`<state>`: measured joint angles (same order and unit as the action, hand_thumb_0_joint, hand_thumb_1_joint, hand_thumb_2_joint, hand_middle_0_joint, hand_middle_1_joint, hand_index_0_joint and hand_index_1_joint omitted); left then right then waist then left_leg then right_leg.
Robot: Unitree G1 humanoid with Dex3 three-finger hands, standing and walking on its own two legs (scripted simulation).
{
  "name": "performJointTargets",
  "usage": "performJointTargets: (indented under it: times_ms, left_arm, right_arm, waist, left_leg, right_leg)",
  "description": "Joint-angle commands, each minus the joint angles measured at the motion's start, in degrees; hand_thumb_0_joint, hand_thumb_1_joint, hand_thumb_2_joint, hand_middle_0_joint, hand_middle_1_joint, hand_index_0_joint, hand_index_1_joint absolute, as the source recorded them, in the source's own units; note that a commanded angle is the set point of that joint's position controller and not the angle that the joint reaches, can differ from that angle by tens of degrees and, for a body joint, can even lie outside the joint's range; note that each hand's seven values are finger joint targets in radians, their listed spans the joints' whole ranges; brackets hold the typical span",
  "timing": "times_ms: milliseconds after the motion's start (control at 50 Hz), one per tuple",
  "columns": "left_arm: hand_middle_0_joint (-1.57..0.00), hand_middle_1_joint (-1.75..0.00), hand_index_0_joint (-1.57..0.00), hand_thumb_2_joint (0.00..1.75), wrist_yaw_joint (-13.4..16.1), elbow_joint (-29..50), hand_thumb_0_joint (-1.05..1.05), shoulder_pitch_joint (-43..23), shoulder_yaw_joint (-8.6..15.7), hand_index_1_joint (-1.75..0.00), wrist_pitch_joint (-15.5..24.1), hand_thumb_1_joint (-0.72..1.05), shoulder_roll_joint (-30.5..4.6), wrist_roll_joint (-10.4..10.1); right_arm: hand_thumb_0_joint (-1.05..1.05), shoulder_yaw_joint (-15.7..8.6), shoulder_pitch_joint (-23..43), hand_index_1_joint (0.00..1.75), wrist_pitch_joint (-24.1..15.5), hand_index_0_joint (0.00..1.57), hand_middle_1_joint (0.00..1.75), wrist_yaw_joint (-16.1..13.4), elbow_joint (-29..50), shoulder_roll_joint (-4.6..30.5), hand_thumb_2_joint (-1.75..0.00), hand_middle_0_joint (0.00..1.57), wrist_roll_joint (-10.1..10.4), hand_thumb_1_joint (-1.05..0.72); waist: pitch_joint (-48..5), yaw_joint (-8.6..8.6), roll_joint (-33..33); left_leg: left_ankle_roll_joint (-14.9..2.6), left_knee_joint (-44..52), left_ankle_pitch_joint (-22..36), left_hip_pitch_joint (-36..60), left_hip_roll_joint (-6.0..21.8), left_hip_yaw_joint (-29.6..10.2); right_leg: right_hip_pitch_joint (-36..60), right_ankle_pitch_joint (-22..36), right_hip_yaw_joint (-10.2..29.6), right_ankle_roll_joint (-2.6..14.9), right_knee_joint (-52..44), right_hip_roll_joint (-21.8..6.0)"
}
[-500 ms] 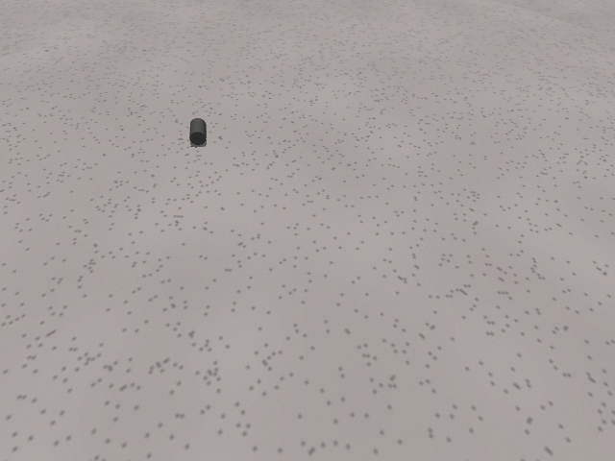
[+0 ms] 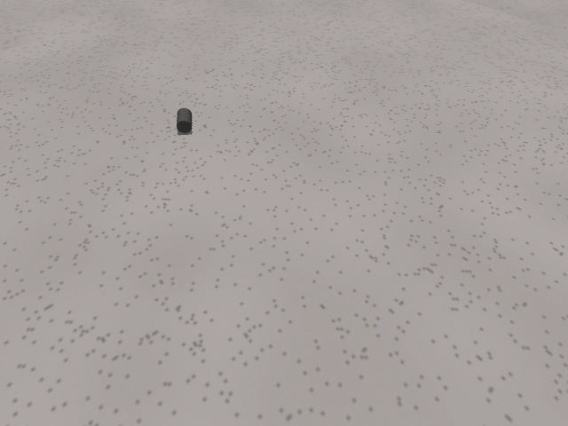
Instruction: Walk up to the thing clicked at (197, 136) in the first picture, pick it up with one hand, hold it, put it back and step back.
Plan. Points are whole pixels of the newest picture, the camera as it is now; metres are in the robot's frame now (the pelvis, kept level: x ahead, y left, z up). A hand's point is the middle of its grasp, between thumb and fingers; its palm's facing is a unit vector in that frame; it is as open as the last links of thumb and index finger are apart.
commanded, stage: stand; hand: left
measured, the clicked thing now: (184, 120) +1.78 +0.60 -0.74
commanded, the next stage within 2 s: walk up in 0.62 s
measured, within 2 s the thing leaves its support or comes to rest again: neither
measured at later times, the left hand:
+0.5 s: hand out of the picture +0.08 +0.25 -0.15, palm faces -0.03 -0.94 -0.35, open 7.4 cm
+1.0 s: hand out of the picture +0.12 +0.41 -0.18, palm faces +0.32 -0.88 -0.35, open 7.4 cm
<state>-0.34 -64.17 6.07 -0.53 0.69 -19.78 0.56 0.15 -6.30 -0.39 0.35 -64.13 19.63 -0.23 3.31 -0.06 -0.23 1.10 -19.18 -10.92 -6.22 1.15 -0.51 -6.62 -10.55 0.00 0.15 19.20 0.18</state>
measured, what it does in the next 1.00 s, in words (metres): walks ahead, turning left: left foot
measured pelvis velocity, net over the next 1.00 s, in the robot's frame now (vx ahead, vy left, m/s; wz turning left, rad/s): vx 0.10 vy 0.08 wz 0.28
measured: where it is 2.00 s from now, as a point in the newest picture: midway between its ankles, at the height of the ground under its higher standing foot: (236, 286)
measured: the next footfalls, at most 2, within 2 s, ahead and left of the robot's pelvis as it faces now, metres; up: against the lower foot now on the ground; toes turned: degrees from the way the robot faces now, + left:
left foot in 0.98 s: +0.17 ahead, +0.24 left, +0.00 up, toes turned +26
right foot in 1.46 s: +0.62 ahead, +0.08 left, +0.00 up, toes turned +37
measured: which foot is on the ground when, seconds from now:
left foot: down 0.00-0.66, up 0.68-0.96, down 0.98-1.00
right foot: down 0.00-0.98, up 1.00-1.00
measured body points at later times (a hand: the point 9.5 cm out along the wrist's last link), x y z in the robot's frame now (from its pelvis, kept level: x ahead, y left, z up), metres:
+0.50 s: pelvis +0.00 +0.00 +0.00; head +0.01 +0.00 +0.45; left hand +0.08 +0.30 -0.13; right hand +0.08 -0.30 -0.13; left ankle +0.00 +0.13 -0.75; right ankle +0.00 -0.12 -0.75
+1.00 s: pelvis +0.10 +0.08 -0.04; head +0.04 +0.12 +0.40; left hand +0.10 +0.46 -0.16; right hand +0.30 -0.25 -0.07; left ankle +0.13 +0.22 -0.75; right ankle +0.00 -0.11 -0.74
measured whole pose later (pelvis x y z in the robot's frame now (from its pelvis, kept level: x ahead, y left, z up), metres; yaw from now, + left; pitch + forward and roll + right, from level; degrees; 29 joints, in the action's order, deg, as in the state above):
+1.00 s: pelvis +0.10 +0.08 -0.04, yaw +16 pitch -3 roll +0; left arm -5.7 -56.5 8.5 7.5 -0.3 -30.6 3.6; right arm -6.5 -11.6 -1.4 5.9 -56.5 29.2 -0.4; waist -4.3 -1.5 7.6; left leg -0.1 -42.2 -16.5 -22.7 6.0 8.1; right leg -0.9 -31.9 -11.7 2.5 40.4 -11.7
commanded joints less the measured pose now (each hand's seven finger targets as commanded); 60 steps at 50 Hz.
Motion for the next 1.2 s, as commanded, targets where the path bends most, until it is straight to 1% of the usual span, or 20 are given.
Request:
performJointTargets:
  times_ms: [0,580,600,620,640,660,680,760,820,880,920,940,960,980,1000,1020,1060,1080,1120,1180]
  left_arm:
    - [-0.20,-0.30,-0.20,0.90,0.82,3.48,0.00,-2.46,2.48,-0.30,1.23,0.90,-12.22,-0.16]
    - [-0.20,-0.30,-0.20,0.90,0.89,3.51,0.00,-2.18,2.55,-0.30,1.23,0.90,-12.76,-0.10]
    - [-0.20,-0.30,-0.20,0.90,-1.50,7.88,0.00,-0.73,8.71,-0.30,2.48,0.90,-21.10,0.92]
    - [-0.20,-0.30,-0.20,0.90,-2.12,7.97,0.00,3.13,9.37,-0.30,2.84,0.90,-22.01,1.80]
    - [-0.20,-0.30,-0.20,0.90,-2.17,7.89,0.00,5.92,10.21,-0.30,2.81,0.90,-23.86,1.78]
    - [-0.20,-0.30,-0.20,0.90,-2.15,9.74,0.00,5.35,10.35,-0.30,2.82,0.90,-23.22,1.38]
    - [-0.20,-0.30,-0.20,0.90,-2.44,12.54,0.00,-0.12,10.21,-0.30,2.92,0.90,-22.70,1.21]
    - [-0.20,-0.30,-0.20,0.90,-3.91,16.19,0.00,-10.02,10.07,-0.30,3.81,0.90,-20.73,2.03]
    - [-0.20,-0.30,-0.20,0.90,-4.74,16.68,0.00,-10.61,10.60,-0.30,3.30,0.90,-21.85,2.00]
    - [-0.20,-0.30,-0.20,0.90,-5.14,16.52,0.00,-12.76,10.65,-0.30,2.42,0.90,-22.21,2.49]
    - [-0.20,-0.30,-0.20,0.90,-5.21,16.67,0.00,-13.51,10.01,-0.30,1.78,0.90,-19.70,3.00]
    - [-0.20,-0.30,-0.20,0.90,-5.44,16.73,0.00,-12.05,8.77,-0.30,1.39,0.90,-16.89,2.95]
    - [-0.20,-0.30,-0.20,0.90,-5.97,17.87,0.00,-11.83,7.22,-0.30,1.20,0.90,-12.57,2.37]
    - [-0.20,-0.30,-0.20,0.90,-6.80,20.31,0.00,-14.63,5.74,-0.30,1.24,0.90,-9.62,1.69]
    - [-0.20,-0.30,-0.20,0.90,-7.06,22.03,0.00,-13.36,5.90,-0.30,1.81,0.90,-15.21,1.85]
    - [-0.20,-0.30,-0.20,0.90,-6.83,21.11,0.00,-13.71,5.96,-0.30,2.24,0.90,-17.37,1.96]
    - [-0.20,-0.30,-0.20,0.90,-7.03,16.39,0.00,-9.44,6.93,-0.30,2.04,0.90,-18.24,0.25]
    - [-0.20,-0.30,-0.20,0.90,-7.11,15.94,0.00,-6.89,7.39,-0.30,1.53,0.90,-18.78,0.05]
    - [-0.20,-0.30,-0.20,0.90,-7.47,15.75,0.00,-4.96,7.97,-0.30,0.16,0.90,-19.82,0.38]
    - [-0.20,-0.30,-0.20,0.90,-8.16,18.59,0.00,-8.10,8.14,-0.30,-0.84,0.90,-18.91,1.33]
  right_arm:
    - [0.00,-2.31,1.79,0.30,-1.43,0.20,0.30,-0.99,3.50,12.06,-0.90,0.20,-0.27,-0.90]
    - [0.00,-2.34,1.78,0.30,-1.39,0.20,0.30,-0.85,3.49,12.01,-0.90,0.20,-0.25,-0.90]
    - [0.00,-5.84,0.65,0.30,-2.26,0.20,0.30,1.55,7.39,18.67,-0.90,0.20,0.44,-0.90]
    - [0.00,-4.66,7.78,0.30,-2.56,0.20,0.30,2.56,10.38,18.02,-0.90,0.20,-0.39,-0.90]
    - [0.00,-3.68,10.76,0.30,-2.49,0.20,0.30,2.66,12.58,15.22,-0.90,0.20,-1.08,-0.90]
    - [0.00,-4.12,14.19,0.30,-2.54,0.20,0.30,2.88,14.02,14.77,-0.90,0.20,-1.61,-0.90]
    - [0.00,-5.12,12.87,0.30,-2.31,0.20,0.30,3.17,14.84,16.80,-0.90,0.20,-1.93,-0.90]
    - [0.00,-7.20,2.65,0.30,-1.61,0.20,0.30,6.23,11.64,18.81,-0.90,0.20,-0.51,-0.90]
    - [0.00,-7.23,0.50,0.30,-0.98,0.20,0.30,7.23,11.44,17.35,-0.90,0.20,0.04,-0.90]
    - [0.00,-7.74,-4.05,0.30,-1.22,0.20,0.30,6.67,10.19,16.69,-0.90,0.20,-0.13,-0.90]
    - [0.00,-8.91,-11.89,0.30,-1.11,0.20,0.30,5.24,7.38,19.13,-0.90,0.20,-0.31,-0.90]
    - [0.00,-9.64,-16.22,0.30,-1.29,0.20,0.30,4.35,5.99,21.22,-0.90,0.20,-0.50,-0.90]
    - [0.00,-10.44,-21.82,0.30,-1.55,0.20,0.30,3.37,5.43,25.21,-0.90,0.20,-0.91,-0.90]
    - [0.00,-10.67,-21.96,0.30,-1.67,0.20,0.30,2.81,6.51,29.28,-0.90,0.20,-0.71,-0.90]
    - [0.00,-10.39,-13.19,0.30,-2.15,0.20,0.30,2.60,10.53,31.64,-0.90,0.20,1.57,-0.90]
    - [0.00,-10.32,-7.18,0.30,-2.87,0.20,0.30,2.08,11.53,32.02,-0.90,0.20,1.41,-0.90]
    - [0.00,-7.70,-4.17,0.30,-4.56,0.20,0.30,1.06,12.87,26.89,-0.90,0.20,0.22,-0.90]
    - [0.00,-7.16,-3.59,0.30,-5.32,0.20,0.30,0.75,13.47,25.95,-0.90,0.20,0.77,-0.90]
    - [0.00,-6.45,-2.02,0.30,-5.99,0.20,0.30,0.45,13.34,24.97,-0.90,0.20,1.13,-0.90]
    - [0.00,-6.55,-5.39,0.30,-6.67,0.20,0.30,-0.29,12.87,23.97,-0.90,0.20,0.74,-0.90]
  waist:
    - [-5.26,0.07,0.29]
    - [-5.01,0.11,0.55]
    - [-9.69,-4.42,3.17]
    - [-5.44,-8.42,4.72]
    - [-4.21,-9.61,13.33]
    - [-4.05,-10.98,15.68]
    - [-1.75,-8.20,11.72]
    - [-2.66,-0.74,7.80]
    - [-4.89,0.33,9.52]
    - [-2.70,2.71,8.18]
    - [-4.09,5.71,1.22]
    - [-4.03,7.28,-6.22]
    - [-0.48,10.06,-19.90]
    - [5.22,8.92,-24.99]
    - [6.79,4.45,-15.37]
    - [8.53,1.42,-12.66]
    - [2.07,-1.44,-4.78]
    - [-0.57,-3.12,-5.61]
    - [-2.56,-4.76,-6.26]
    - [-2.67,-3.87,-4.32]
  left_leg:
    - [-2.35,2.55,9.39,1.08,6.22,-4.47]
    - [-2.15,3.50,8.58,1.26,6.20,-4.51]
    - [-5.09,-1.05,-17.84,-16.53,4.28,-11.23]
    - [-3.11,-4.62,-20.38,-32.64,1.27,-7.13]
    - [-1.22,-17.59,-10.94,-41.62,-2.51,3.77]
    - [-2.45,-29.17,-12.34,-43.99,2.07,2.06]
    - [-1.46,-34.11,-11.43,-42.59,5.99,0.80]
    - [-0.93,-31.59,-8.01,-32.12,9.49,0.23]
    - [-0.10,-22.75,-3.50,-20.56,7.42,6.03]
    - [0.57,-18.70,1.95,-3.96,4.21,12.39]
    - [-1.00,-19.96,-5.19,4.00,1.84,12.75]
    - [-2.98,-16.70,-12.88,8.96,-0.15,10.96]
    - [-6.23,-4.45,-27.87,12.45,4.67,-3.63]
    - [-10.04,8.01,-46.40,10.58,17.42,-34.50]
    - [-16.25,20.79,-50.28,1.31,25.67,-53.09]
    - [-17.92,23.64,-49.76,-4.06,26.87,-53.43]
    - [-13.70,15.24,-26.35,-3.15,18.58,-31.17]
    - [-11.84,13.20,-21.53,-3.61,15.70,-23.85]
    - [-10.23,13.15,-20.96,-7.50,11.91,-17.44]
    - [-10.51,13.91,-20.18,-4.95,10.37,-15.87]
  right_leg:
    - [1.19,9.96,5.42,1.43,-2.66,-7.43]
    - [1.39,8.53,5.27,1.47,-3.07,-7.59]
    - [15.81,-20.83,-0.92,2.97,5.11,-5.08]
    - [22.67,-30.04,4.50,5.34,0.97,-9.90]
    - [26.94,-37.00,11.72,8.00,-10.77,-19.53]
    - [21.69,-34.65,19.26,11.73,-15.66,-28.80]
    - [15.11,-34.02,19.90,13.01,-16.45,-31.92]
    - [7.67,-29.84,4.51,10.37,-14.82,-24.03]
    - [2.58,-24.80,-7.34,8.45,-10.40,-17.32]
    - [-11.99,-33.21,-10.14,7.90,-4.40,-16.26]
    - [-16.35,-32.05,-12.05,7.39,8.15,-13.60]
    - [-20.68,-26.30,-14.67,6.60,22.87,-9.43]
    - [-32.11,-24.81,-15.83,5.19,43.61,-3.84]
    - [-45.97,-24.35,-8.40,2.71,55.31,1.29]
    - [-42.45,-20.67,1.82,2.92,53.24,-1.96]
    - [-40.02,-20.71,4.80,2.36,52.57,-4.76]
    - [-32.46,-13.21,6.96,-0.15,48.60,-7.06]
    - [-28.91,-11.50,6.34,-0.36,45.68,-7.51]
    - [-24.52,-5.59,4.20,-1.64,43.24,-6.58]
    - [-28.80,-0.50,3.98,-2.87,39.97,-5.26]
